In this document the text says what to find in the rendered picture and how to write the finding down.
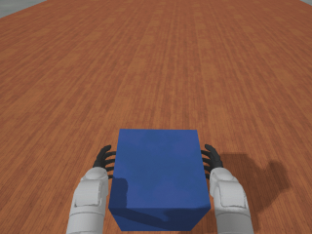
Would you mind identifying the robot left forearm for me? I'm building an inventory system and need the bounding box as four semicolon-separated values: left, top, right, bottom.
65;167;109;234

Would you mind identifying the robot right forearm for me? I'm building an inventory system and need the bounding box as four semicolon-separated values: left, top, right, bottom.
210;167;254;234

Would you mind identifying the left robot hand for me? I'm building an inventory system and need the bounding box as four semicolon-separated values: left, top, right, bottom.
93;144;116;179

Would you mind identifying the right robot hand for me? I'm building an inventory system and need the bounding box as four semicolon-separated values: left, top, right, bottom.
201;144;223;180

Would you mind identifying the carton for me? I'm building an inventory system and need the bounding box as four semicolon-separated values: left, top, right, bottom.
108;129;212;231

